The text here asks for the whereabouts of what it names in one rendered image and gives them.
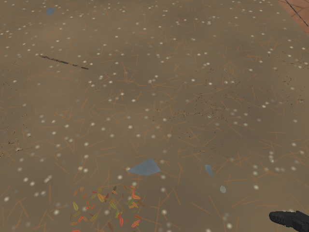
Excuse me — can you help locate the robot right hand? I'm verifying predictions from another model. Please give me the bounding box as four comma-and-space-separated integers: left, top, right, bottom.
268, 211, 309, 232

